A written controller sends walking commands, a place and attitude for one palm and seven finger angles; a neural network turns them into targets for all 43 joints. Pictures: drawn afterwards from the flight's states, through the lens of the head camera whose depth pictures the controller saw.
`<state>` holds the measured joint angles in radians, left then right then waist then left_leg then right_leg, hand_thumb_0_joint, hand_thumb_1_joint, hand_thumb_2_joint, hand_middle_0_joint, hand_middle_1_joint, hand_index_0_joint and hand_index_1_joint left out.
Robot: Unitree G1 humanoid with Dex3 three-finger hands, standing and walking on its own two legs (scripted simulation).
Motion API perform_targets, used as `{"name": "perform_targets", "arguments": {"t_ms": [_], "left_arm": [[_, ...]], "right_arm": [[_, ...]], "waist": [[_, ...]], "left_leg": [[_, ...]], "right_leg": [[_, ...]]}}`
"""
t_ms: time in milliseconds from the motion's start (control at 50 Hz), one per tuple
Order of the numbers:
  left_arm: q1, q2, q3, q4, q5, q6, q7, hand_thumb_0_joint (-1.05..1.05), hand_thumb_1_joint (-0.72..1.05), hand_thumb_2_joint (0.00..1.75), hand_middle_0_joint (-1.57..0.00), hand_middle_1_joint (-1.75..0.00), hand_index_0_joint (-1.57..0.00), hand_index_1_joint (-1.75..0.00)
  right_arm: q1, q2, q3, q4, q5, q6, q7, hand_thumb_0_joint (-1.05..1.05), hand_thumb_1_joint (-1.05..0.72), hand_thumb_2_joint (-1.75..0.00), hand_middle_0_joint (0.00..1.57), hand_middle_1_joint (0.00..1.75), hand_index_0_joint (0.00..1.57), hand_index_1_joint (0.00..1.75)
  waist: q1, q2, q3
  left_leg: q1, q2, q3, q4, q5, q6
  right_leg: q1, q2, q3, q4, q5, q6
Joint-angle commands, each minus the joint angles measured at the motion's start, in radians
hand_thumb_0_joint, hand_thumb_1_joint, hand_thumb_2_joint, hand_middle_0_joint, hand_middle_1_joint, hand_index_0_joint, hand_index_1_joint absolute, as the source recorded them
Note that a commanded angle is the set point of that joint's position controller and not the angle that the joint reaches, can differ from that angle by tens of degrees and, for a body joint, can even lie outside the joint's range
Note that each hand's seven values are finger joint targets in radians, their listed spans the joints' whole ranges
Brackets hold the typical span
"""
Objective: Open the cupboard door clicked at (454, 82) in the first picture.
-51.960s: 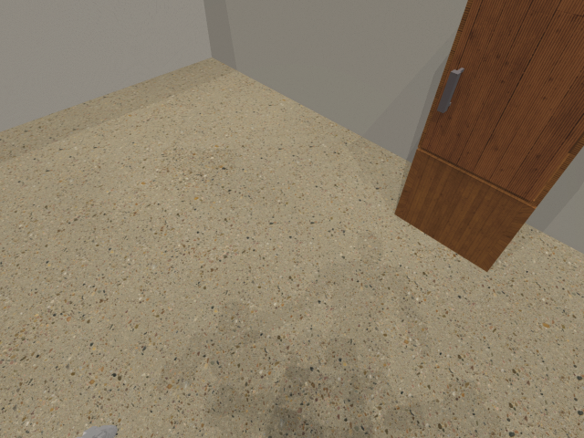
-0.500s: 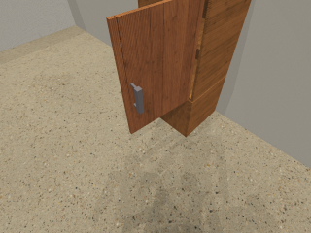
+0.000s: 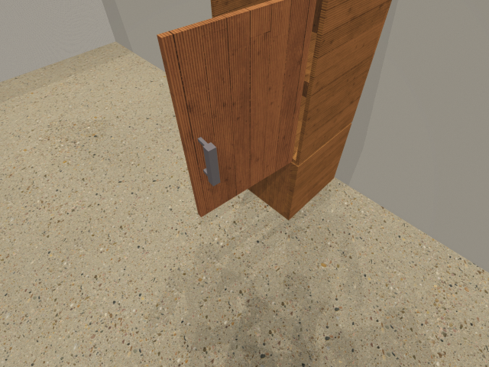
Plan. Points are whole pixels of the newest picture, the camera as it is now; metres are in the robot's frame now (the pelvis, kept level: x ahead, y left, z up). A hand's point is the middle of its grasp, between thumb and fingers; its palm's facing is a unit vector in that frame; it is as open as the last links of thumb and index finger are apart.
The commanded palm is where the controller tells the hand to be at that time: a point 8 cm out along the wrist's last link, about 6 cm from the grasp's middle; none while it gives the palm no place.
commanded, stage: look to check the result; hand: left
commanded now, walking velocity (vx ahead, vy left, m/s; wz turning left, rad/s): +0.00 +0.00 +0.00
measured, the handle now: (207, 161) +0.62 +0.14 -0.09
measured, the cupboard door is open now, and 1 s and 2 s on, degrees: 83 83 83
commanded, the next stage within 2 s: stand and wait in 0.36 s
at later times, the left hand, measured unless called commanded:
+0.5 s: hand out of the picture +0.09 +0.23 -0.16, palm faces -0.01 -0.95 -0.32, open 7.4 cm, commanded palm none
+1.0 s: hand out of the picture +0.09 +0.23 -0.16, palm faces -0.02 -0.95 -0.32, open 7.4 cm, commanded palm none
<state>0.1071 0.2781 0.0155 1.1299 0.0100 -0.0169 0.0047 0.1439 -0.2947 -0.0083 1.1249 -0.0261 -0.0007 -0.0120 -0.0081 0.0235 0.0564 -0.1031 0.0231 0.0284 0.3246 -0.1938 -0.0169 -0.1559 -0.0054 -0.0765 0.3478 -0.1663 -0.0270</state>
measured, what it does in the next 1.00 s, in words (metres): stands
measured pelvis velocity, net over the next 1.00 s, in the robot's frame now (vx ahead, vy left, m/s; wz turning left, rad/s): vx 0.02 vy -0.01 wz -0.01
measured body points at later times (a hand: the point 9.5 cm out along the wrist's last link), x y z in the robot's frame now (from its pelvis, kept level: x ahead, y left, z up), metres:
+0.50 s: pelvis +0.01 -0.01 +0.00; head +0.03 -0.02 +0.45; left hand +0.09 +0.28 -0.13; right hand +0.07 -0.29 -0.15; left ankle -0.01 +0.13 -0.75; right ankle +0.02 -0.10 -0.75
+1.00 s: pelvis +0.02 -0.01 +0.00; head +0.03 -0.02 +0.45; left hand +0.10 +0.28 -0.13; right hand +0.07 -0.29 -0.15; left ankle -0.01 +0.13 -0.75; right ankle +0.02 -0.10 -0.75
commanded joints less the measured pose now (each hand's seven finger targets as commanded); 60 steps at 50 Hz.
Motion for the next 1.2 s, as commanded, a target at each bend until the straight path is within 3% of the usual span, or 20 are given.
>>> {"name": "perform_targets", "arguments": {"t_ms": [0,680,860,960,1180], "left_arm": [[-0.027,0.199,0.035,-0.051,-0.002,-0.019,0.015,0.00,0.90,0.90,-0.20,-0.30,-0.20,-0.30],[-0.039,0.215,0.036,-0.053,-0.002,-0.021,0.017,0.00,0.90,0.90,-0.20,-0.30,-0.20,-0.30],[-0.036,0.217,0.036,-0.053,-0.002,-0.021,0.017,0.00,0.90,0.90,-0.20,-0.30,-0.20,-0.30],[-0.036,0.216,0.034,-0.051,-0.002,-0.018,0.015,0.00,0.90,0.90,-0.20,-0.30,-0.20,-0.30],[-0.033,0.219,0.032,-0.049,-0.003,-0.021,0.016,0.00,0.90,0.90,-0.20,-0.30,-0.20,-0.30]], "right_arm": [[-0.004,-0.169,-0.030,-0.047,0.004,-0.013,-0.007,0.00,-0.90,-0.90,0.20,0.30,0.20,0.30],[-0.005,-0.183,-0.026,-0.043,0.006,-0.018,-0.010,0.00,-0.90,-0.90,0.20,0.30,0.20,0.30],[-0.003,-0.185,-0.026,-0.040,0.006,-0.018,-0.011,0.00,-0.90,-0.90,0.20,0.30,0.20,0.30],[-0.007,-0.182,-0.025,-0.038,0.006,-0.016,-0.009,0.00,-0.90,-0.90,0.20,0.30,0.20,0.30],[-0.006,-0.185,-0.027,-0.038,0.008,-0.017,-0.009,0.00,-0.90,-0.90,0.20,0.30,0.20,0.30]], "waist": [[-0.002,-0.012,-0.078],[0.000,-0.013,-0.083],[-0.001,-0.016,-0.088],[0.000,-0.019,-0.059],[-0.001,-0.025,-0.079]], "left_leg": [[-0.005,0.096,-0.079,-0.046,0.120,0.032],[0.016,0.107,-0.072,-0.063,0.170,0.026],[0.027,0.108,-0.070,-0.064,0.174,0.025],[0.013,0.106,-0.071,-0.073,0.132,0.026],[0.024,0.106,-0.073,-0.068,0.152,0.026]], "right_leg": [[0.051,-0.126,0.129,-0.065,0.136,-0.022],[0.091,-0.126,0.127,-0.066,0.215,-0.023],[0.090,-0.125,0.130,-0.068,0.219,-0.023],[0.071,-0.123,0.134,-0.082,0.158,-0.020],[0.086,-0.127,0.129,-0.078,0.193,-0.020]]}}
